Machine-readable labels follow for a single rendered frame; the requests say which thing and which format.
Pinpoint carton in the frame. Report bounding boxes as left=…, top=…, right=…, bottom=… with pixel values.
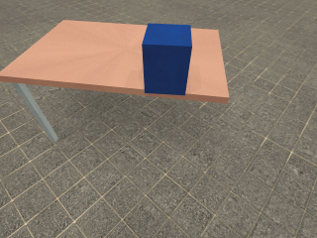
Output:
left=142, top=23, right=192, bottom=95

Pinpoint table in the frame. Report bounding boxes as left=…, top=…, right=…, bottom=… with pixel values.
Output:
left=0, top=20, right=230, bottom=142

